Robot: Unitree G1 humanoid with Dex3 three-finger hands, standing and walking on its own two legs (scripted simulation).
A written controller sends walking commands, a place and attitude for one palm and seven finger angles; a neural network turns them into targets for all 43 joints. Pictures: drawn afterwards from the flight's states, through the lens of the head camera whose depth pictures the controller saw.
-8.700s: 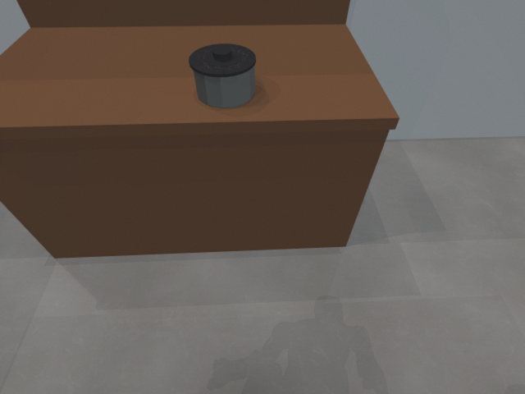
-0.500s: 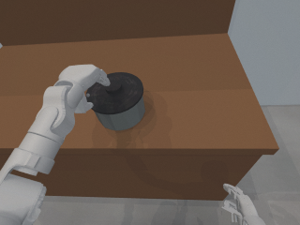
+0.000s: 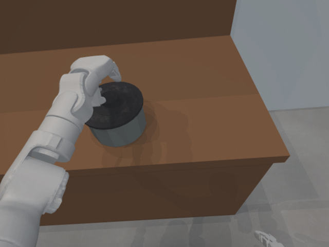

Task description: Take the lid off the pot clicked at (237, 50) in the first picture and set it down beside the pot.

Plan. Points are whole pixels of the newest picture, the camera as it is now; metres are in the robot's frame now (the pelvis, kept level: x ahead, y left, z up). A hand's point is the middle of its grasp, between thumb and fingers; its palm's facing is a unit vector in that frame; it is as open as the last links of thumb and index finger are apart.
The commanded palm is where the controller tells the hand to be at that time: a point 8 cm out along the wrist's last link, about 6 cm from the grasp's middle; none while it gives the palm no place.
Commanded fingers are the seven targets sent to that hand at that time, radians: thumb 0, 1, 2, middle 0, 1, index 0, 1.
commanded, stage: move the open hand above the knob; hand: left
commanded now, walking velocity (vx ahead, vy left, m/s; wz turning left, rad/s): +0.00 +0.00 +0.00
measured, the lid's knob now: (109, 98) +0.50 +0.16 +0.09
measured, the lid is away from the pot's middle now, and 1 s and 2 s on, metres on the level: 0.00 0.00 0.00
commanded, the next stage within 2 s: lower the open fingers around the knob in 0.72 s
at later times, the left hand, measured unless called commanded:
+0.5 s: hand (102, 85) +0.47 +0.15 +0.15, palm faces -0.26 -0.04 -0.96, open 9.9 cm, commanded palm +0.46 +0.16 +0.22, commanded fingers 0.00 -0.30 1.48 -0.85 -0.08 -0.85 -0.08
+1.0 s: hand (101, 91) +0.46 +0.15 +0.15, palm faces -0.31 -0.06 -0.95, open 9.9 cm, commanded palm +0.45 +0.16 +0.21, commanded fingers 0.00 -0.30 1.48 -0.85 -0.08 -0.85 -0.08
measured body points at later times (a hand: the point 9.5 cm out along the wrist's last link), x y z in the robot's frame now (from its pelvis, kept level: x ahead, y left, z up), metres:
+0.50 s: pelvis +0.01 +0.00 +0.00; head +0.04 -0.03 +0.45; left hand +0.48 +0.15 +0.21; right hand +0.11 -0.26 -0.13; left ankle +0.06 +0.11 -0.73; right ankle -0.06 -0.12 -0.73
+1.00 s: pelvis +0.00 +0.00 +0.00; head +0.03 -0.04 +0.45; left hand +0.47 +0.15 +0.20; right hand +0.14 -0.25 -0.13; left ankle +0.06 +0.11 -0.73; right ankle -0.06 -0.12 -0.73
